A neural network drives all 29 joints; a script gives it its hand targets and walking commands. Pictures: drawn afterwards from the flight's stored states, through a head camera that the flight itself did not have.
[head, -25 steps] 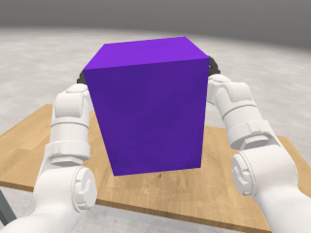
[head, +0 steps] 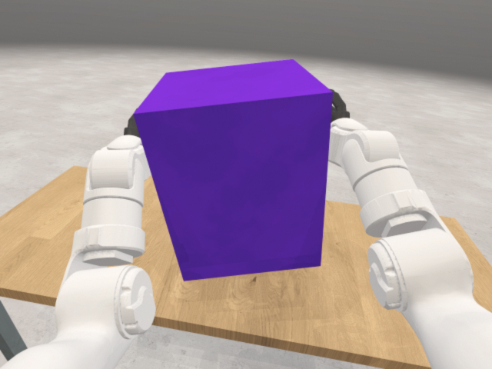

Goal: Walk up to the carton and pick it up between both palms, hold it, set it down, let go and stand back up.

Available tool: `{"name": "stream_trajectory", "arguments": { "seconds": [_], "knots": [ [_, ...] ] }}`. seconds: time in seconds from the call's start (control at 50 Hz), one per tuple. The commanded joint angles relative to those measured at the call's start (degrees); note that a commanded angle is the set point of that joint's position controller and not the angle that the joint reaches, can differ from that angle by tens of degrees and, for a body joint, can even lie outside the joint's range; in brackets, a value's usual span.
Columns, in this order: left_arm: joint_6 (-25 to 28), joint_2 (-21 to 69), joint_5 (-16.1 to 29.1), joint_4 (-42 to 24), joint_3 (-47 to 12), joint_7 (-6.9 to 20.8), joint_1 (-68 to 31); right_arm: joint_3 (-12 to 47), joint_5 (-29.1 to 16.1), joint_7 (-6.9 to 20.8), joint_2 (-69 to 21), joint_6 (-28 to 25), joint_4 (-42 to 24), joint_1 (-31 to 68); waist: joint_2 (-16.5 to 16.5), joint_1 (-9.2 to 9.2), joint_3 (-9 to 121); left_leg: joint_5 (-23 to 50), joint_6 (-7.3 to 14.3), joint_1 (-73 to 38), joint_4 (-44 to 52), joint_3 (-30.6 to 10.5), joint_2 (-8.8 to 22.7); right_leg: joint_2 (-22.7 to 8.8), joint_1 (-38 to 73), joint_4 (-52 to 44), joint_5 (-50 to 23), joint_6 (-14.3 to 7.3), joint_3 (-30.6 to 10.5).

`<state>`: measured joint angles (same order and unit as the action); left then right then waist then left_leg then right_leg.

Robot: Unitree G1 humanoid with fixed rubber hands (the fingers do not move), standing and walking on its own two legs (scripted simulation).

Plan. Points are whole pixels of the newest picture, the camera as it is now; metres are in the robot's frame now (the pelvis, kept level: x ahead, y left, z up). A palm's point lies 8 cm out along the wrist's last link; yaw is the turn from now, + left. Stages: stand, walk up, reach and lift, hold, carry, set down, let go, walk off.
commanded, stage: hold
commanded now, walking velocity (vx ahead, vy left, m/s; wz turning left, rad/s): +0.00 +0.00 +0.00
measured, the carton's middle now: (240, 165) +0.37 -0.02 +0.25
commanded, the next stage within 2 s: none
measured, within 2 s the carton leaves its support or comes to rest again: neither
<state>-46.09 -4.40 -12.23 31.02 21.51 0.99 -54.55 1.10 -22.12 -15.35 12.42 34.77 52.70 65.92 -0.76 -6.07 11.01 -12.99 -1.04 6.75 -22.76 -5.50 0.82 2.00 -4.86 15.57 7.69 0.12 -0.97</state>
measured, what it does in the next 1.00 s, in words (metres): stands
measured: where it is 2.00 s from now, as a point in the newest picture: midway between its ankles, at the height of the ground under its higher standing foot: outside the picture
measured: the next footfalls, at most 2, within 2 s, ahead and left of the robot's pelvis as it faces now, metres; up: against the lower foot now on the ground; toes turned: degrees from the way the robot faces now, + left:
none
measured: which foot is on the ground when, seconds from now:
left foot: down 0.00-1.00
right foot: down 0.00-1.00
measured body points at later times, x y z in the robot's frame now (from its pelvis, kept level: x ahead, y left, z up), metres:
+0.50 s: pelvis +0.00 +0.00 +0.00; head -0.09 +0.02 +0.44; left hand +0.40 +0.14 +0.28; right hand +0.38 -0.17 +0.31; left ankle +0.00 +0.13 -0.75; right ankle +0.01 -0.12 -0.75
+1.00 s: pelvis +0.00 +0.00 +0.00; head -0.09 +0.03 +0.44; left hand +0.40 +0.14 +0.27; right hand +0.38 -0.17 +0.31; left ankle +0.00 +0.13 -0.75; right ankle +0.01 -0.12 -0.75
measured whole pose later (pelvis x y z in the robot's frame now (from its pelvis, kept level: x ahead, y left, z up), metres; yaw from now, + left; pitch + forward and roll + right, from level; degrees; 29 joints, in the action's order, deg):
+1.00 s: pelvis +0.00 +0.00 +0.00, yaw +1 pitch -4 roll -2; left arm -46.7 -4.5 -12.0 27.0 20.1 1.2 -52.0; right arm 3.0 -23.9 -16.1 12.4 35.3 48.1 63.0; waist -0.7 -7.3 10.5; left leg -13.3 -1.2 6.1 -22.9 -6.3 0.9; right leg 2.2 -3.4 14.7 7.8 0.0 -0.5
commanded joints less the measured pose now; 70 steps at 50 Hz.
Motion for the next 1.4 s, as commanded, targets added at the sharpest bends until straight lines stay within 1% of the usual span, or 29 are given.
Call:
{"name": "stream_trajectory", "arguments": {
  "seconds": [0.0, 0.02, 0.04, 0.06, 0.08, 0.16, 0.22, 0.28, 0.38, 0.42, 0.44, 0.52, 0.54, 0.56, 0.58, 0.6, 0.66, 0.74, 0.82, 0.84, 0.86, 1.0, 1.1, 1.12, 1.18, 1.22, 1.26, 1.28, 1.38],
  "knots": [
    [4.5, 32.8, 10.3, -7.0, -20.6, 7.5, -49.0, 7.6, -8.1, 8.1, -40.9, -0.7, -15.0, 40.0, 3.5, -0.43, 13.4, 11.0, -2.3, 4.3, 4.5, 2.9, -3.0, 2.5, 10.3, 0.2, -10.2, 1.2, 0.5],
    [4.4, 32.5, 10.4, -6.2, -20.7, 7.5, -48.8, 7.7, -8.6, 7.9, -40.4, -0.8, -15.5, 40.2, 3.9, -0.9, 14.1, 11.4, -2.4, 3.4, 4.1, 2.8, -3.2, 2.3, 10.9, 0.2, -11.6, 1.4, 0.2],
    [4.6, 31.2, 9.8, -6.6, -19.4, 7.5, -48.6, 8.7, -9.1, 7.7, -41.3, -0.5, -15.3, 40.1, 2.9, 0.28, 14.1, 12.1, -2.0, 3.2, 4.0, 3.1, -3.5, 2.3, 11.2, 0.3, -12.6, 1.8, 0.3],
    [4.3, 31.4, 9.4, -6.1, -19.6, 7.6, -47.4, 8.2, -9.1, 7.6, -40.3, -0.2, -14.1, 38.5, 3.2, -0.79, 13.1, 12.5, -2.3, 2.7, 4.1, 2.9, -3.3, 2.5, 11.2, 0.3, -13.4, 1.6, 0.3],
    [4.1, 31.1, 9.4, -6.8, -19.6, 7.7, -48.0, 9.1, -9.6, 7.4, -40.7, -0.5, -15.6, 39.9, 3.7, 0.12, 14.6, 13.1, -2.3, 2.7, 3.8, 3.0, -3.4, 2.4, 11.9, 0.5, -13.7, 1.6, 0.4],
    [3.4, 31.5, 9.5, -10.0, -20.8, 8.1, -45.3, 10.0, -10.6, 6.7, -40.1, -0.1, -18.4, 37.1, 3.6, -1.41, 15.4, 17.7, -3.0, 0.8, 2.7, 2.8, -3.6, 2.7, 13.2, 0.8, -18.8, 2.0, 0.5],
    [2.9, 31.2, 9.3, -9.4, -20.8, 8.4, -45.0, 10.6, -10.7, 6.5, -40.2, -0.1, -20.8, 39.0, 2.9, -0.7, 14.1, 15.7, -2.5, 1.8, 3.3, 2.9, -3.6, 2.6, 12.4, 0.2, -16.3, 2.0, 0.8],
    [3.5, 33.3, 11.1, -12.2, -23.9, 8.0, -47.5, 9.5, -10.3, 6.8, -39.9, 0.1, -20.8, 38.1, 5.2, -2.6, 15.1, 14.4, -3.3, 1.6, 3.6, 2.6, -3.2, 2.8, 10.9, 0.2, -13.6, 1.3, 0.7],
    [3.8, 32.2, 10.0, -8.2, -20.9, 7.5, -47.4, 9.2, -9.0, 7.5, -41.3, 0.0, -18.1, 39.8, 2.6, 0.04, 12.9, 10.5, -2.0, 3.6, 4.6, 2.7, -3.2, 2.5, 9.9, 0.0, -9.9, 1.6, 0.6],
    [4.0, 32.3, 10.0, -6.0, -21.0, 7.6, -48.3, 7.8, -8.3, 7.6, -40.6, -0.2, -16.7, 40.7, 3.1, -0.7, 12.0, 8.5, -2.1, 3.9, 5.1, 2.6, -2.9, 2.4, 8.5, -0.3, -8.1, 1.3, 0.7],
    [4.1, 31.7, 9.7, -4.9, -19.5, 7.7, -48.3, 8.2, -8.3, 7.7, -41.1, -0.2, -16.6, 41.4, 1.9, 0.35, 11.7, 8.0, -1.5, 4.6, 5.1, 2.9, -3.1, 2.3, 9.1, -0.6, -7.3, 1.4, 0.5],
    [4.8, 32.0, 10.4, -6.1, -19.8, 7.1, -49.5, 8.3, -8.9, 8.0, -41.9, -0.5, -16.2, 41.3, 2.7, 0.18, 14.8, 10.2, -1.8, 3.7, 4.3, 2.8, -3.2, 2.5, 9.8, 0.1, -9.6, 1.6, 0.4],
    [4.8, 32.3, 10.5, -6.6, -20.5, 7.1, -48.9, 7.7, -8.8, 8.0, -40.9, -0.3, -14.6, 39.2, 3.6, -1.0, 14.8, 10.5, -2.3, 3.1, 4.4, 2.6, -3.0, 2.5, 9.9, 0.2, -10.3, 1.4, 0.4],
    [4.7, 32.0, 10.2, -6.7, -19.9, 7.1, -48.3, 8.2, -8.7, 7.9, -41.3, -0.5, -15.4, 39.4, 2.9, -0.22, 15.1, 11.4, -2.2, 2.9, 4.1, 2.8, -3.2, 2.6, 10.1, 0.4, -11.3, 1.6, 0.6],
    [4.4, 31.4, 9.6, -5.4, -19.2, 7.3, -47.3, 7.8, -8.6, 7.7, -40.4, -0.2, -14.3, 38.5, 2.4, -0.81, 13.7, 11.4, -2.2, 2.4, 4.2, 2.8, -3.2, 2.6, 10.1, 0.1, -12.1, 1.8, 0.5],
    [4.7, 30.7, 9.7, -6.3, -18.8, 7.4, -47.9, 9.2, -9.0, 7.6, -41.8, -0.4, -15.7, 39.6, 1.4, 0.53, 15.0, 11.6, -1.8, 2.8, 4.0, 2.8, -3.4, 2.5, 10.9, 0.3, -12.1, 2.0, 0.8],
    [4.3, 31.7, 10.2, -6.0, -20.1, 7.7, -48.3, 8.0, -8.8, 7.5, -40.8, -0.6, -16.2, 40.0, 2.9, -0.98, 14.4, 11.1, -2.1, 3.3, 4.1, 2.9, -3.4, 2.3, 10.3, -0.1, -11.9, 1.7, 0.4],
    [4.4, 31.0, 9.7, -6.7, -19.2, 7.8, -47.4, 9.2, -9.6, 7.1, -41.1, -0.5, -17.3, 39.7, 2.1, -0.48, 14.5, 12.9, -2.1, 2.3, 3.5, 2.8, -3.6, 2.4, 11.2, 0.2, -14.4, 2.2, 0.6],
    [4.2, 32.8, 10.7, -10.3, -22.5, 7.7, -46.7, 9.3, -10.0, 6.7, -39.9, -0.3, -19.7, 37.2, 5.0, -2.59, 15.5, 16.4, -3.4, 0.7, 2.8, 2.4, -3.4, 2.6, 11.8, 0.6, -17.5, 1.8, 0.5],
    [4.0, 32.1, 10.4, -10.5, -21.8, 7.7, -46.3, 10.4, -10.6, 6.6, -40.6, -0.3, -20.6, 37.5, 4.0, -1.77, 15.8, 16.5, -3.1, 0.9, 2.7, 2.5, -3.7, 2.6, 12.7, 0.6, -17.7, 2.1, 0.6],
    [3.8, 33.1, 11.0, -12.0, -23.6, 7.7, -45.6, 9.9, -10.5, 6.5, -39.7, -0.2, -20.6, 36.2, 5.1, -3.2, 16.3, 17.0, -3.7, -0.1, 2.8, 2.1, -3.3, 2.7, 12.1, 0.8, -18.4, 1.8, 0.7],
    [3.0, 32.3, 9.8, -10.3, -22.0, 7.5, -45.5, 11.1, -10.7, 6.7, -41.0, 0.0, -21.9, 39.6, 3.3, -0.15, 13.2, 14.1, -2.1, 1.9, 3.5, 2.6, -3.3, 2.6, 10.5, 0.1, -13.4, 1.8, 0.9],
    [3.5, 32.3, 10.1, -8.9, -21.1, 7.5, -48.6, 9.2, -9.7, 7.6, -41.3, 0.3, -17.3, 39.5, 3.0, -0.22, 12.5, 10.5, -1.9, 3.2, 4.6, 2.8, -2.9, 2.5, 9.1, -0.1, -9.4, 1.4, 0.6],
    [3.6, 32.6, 10.2, -8.7, -21.4, 7.5, -48.6, 8.4, -9.4, 7.7, -40.8, 0.3, -16.5, 39.3, 3.3, -0.98, 12.6, 10.6, -2.2, 3.0, 4.6, 2.7, -2.8, 2.6, 8.9, -0.1, -9.6, 1.3, 0.6],
    [3.6, 32.0, 9.6, -7.4, -20.2, 7.2, -48.4, 8.5, -9.1, 7.7, -40.5, 0.3, -15.9, 39.7, 3.5, -0.11, 13.0, 11.2, -2.2, 3.1, 4.5, 2.9, -3.1, 2.7, 9.7, -0.1, -10.0, 1.3, 0.5],
    [3.9, 32.0, 10.2, -6.9, -20.8, 7.4, -48.5, 7.5, -8.6, 7.6, -40.2, 0.1, -15.8, 39.6, 3.6, -1.09, 13.5, 9.8, -2.2, 3.3, 4.8, 2.8, -3.1, 2.3, 9.4, -0.3, -9.8, 1.4, 0.2],
    [3.9, 30.7, 9.3, -5.9, -19.1, 7.6, -47.8, 8.3, -8.7, 7.5, -40.6, 0.3, -14.5, 39.0, 2.3, -0.06, 12.4, 10.3, -1.8, 3.4, 4.7, 3.0, -3.3, 2.1, 10.1, -0.2, -11.1, 1.7, 0.1],
    [4.0, 31.2, 9.9, -6.4, -20.0, 7.9, -47.6, 8.1, -8.8, 7.4, -40.3, 0.2, -15.3, 38.7, 2.4, -1.19, 13.6, 10.7, -2.0, 3.1, 4.5, 2.9, -3.3, 2.2, 10.4, -0.1, -12.4, 1.8, 0.2],
    [4.0, 31.2, 9.8, -5.1, -19.4, 8.2, -47.1, 8.3, -9.3, 7.0, -39.9, -0.2, -17.5, 40.4, 2.6, -0.86, 13.9, 12.6, -2.3, 2.4, 3.7, 2.7, -3.4, 2.4, 10.4, -0.2, -13.4, 1.7, 0.5]
  ]
}}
